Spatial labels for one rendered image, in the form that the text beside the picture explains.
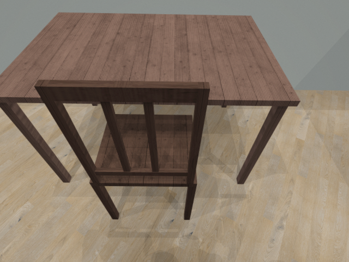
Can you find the chair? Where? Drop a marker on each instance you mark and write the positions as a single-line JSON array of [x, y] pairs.
[[136, 150]]

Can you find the table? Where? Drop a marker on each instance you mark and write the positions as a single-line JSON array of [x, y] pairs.
[[228, 51]]

